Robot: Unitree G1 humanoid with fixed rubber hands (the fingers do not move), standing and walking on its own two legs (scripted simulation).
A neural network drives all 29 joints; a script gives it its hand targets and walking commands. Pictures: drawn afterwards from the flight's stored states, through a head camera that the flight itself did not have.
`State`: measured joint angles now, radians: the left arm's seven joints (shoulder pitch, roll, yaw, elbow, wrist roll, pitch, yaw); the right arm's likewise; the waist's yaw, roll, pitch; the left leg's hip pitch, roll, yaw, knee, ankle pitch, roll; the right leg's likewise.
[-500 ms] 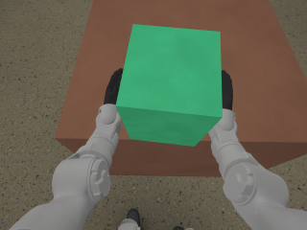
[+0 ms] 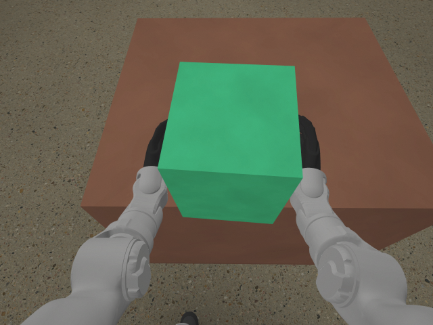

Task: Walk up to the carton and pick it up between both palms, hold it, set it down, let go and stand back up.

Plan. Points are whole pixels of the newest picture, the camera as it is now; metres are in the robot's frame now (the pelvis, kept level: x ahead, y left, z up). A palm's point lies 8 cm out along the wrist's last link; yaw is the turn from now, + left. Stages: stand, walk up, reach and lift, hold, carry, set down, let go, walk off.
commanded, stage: reach and lift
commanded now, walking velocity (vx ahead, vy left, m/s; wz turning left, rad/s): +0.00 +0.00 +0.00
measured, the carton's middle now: (231, 151) +0.44 -0.02 +0.03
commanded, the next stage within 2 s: none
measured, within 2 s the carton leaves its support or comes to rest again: neither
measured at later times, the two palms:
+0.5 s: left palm (134, 177) +0.37 +0.15 +0.06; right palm (306, 148) +0.38 -0.13 +0.11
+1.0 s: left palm (114, 141) +0.37 +0.15 +0.16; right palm (326, 127) +0.36 -0.13 +0.18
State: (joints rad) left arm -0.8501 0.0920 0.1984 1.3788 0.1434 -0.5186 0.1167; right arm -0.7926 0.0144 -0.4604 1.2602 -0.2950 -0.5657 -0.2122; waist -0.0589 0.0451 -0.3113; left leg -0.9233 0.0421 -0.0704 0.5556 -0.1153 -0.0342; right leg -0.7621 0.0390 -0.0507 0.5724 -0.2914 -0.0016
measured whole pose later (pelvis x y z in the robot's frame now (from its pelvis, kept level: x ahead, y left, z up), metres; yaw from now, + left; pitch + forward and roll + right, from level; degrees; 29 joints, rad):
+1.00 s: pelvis -0.04 +0.00 +0.01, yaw +1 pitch +4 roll -2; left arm -0.91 0.09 0.27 0.99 0.04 0.30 0.06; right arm -0.92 0.01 -0.38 1.07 -0.09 0.09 -0.22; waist -0.06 -0.05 -0.17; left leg -0.51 0.04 -0.07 0.55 -0.12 -0.03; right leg -0.34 0.04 -0.05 0.56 -0.29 0.00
